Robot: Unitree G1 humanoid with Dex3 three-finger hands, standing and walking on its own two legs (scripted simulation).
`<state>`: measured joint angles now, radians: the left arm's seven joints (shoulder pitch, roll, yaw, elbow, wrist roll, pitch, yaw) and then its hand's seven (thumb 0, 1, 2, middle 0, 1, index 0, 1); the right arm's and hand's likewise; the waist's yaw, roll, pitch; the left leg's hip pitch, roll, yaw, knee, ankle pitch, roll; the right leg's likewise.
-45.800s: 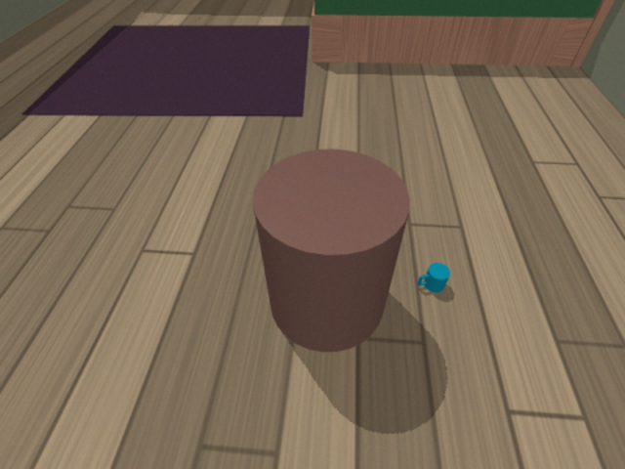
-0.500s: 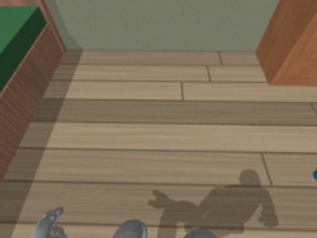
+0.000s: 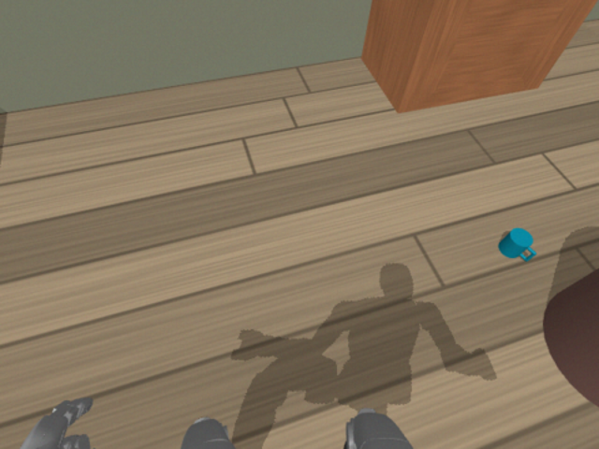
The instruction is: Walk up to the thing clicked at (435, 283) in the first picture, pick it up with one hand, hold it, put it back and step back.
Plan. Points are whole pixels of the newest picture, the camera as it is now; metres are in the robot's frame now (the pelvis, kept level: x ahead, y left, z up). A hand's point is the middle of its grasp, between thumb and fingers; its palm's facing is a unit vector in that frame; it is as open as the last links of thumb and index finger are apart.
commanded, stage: walk up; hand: left
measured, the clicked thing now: (518, 246) +0.80 -0.83 -0.68
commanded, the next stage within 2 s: none
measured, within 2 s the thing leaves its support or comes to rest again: neither
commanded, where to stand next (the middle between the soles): +0.07 -0.04 m, yaw -12 degrees
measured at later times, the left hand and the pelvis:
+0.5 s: hand (159, 430) +0.15 +0.20 -0.10, palm faces +0.09 -0.93 -0.35, open 7.3 cm; pelvis -0.01 -0.07 +0.02, yaw +9 degrees
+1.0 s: hand out of the picture -0.15 +0.16 -0.09, palm faces +0.52 -0.73 -0.45, open 7.4 cm; pelvis -0.01 -0.12 +0.04, yaw +33 degrees
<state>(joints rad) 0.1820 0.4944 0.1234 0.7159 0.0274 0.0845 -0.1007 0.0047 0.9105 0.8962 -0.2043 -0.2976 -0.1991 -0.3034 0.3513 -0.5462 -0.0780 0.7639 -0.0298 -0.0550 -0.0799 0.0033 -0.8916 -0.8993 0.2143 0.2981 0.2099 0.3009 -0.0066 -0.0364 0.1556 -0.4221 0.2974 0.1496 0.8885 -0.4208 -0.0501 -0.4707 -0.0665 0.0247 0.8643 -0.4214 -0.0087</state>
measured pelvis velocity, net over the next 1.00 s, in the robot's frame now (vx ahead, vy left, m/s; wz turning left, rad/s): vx -0.01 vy -0.12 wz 0.57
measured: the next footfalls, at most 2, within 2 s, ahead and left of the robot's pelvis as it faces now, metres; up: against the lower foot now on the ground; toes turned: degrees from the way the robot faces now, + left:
left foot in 0.24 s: +0.11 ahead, +0.08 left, +0.00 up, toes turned +0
right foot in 0.54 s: +0.08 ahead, -0.19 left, +0.00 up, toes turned +17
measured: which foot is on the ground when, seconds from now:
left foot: down 0.00-0.02, up 0.04-0.22, down 0.24-0.58, up 0.60-1.00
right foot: down 0.00-0.26, up 0.28-0.52, down 0.54-1.00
